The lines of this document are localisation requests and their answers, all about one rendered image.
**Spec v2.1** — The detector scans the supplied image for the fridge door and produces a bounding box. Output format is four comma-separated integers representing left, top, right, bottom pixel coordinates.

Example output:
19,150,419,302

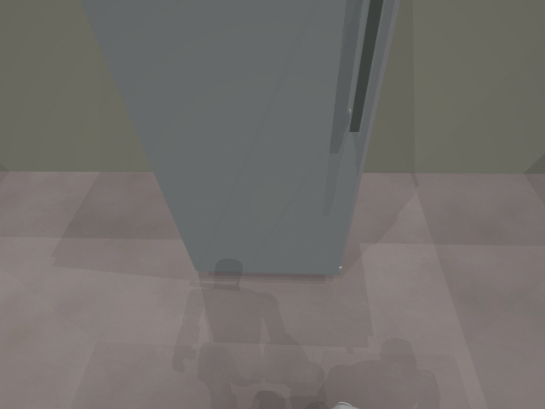
80,0,395,274

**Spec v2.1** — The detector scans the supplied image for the handle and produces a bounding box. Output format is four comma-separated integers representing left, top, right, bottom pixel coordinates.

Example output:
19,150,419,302
348,0,383,132

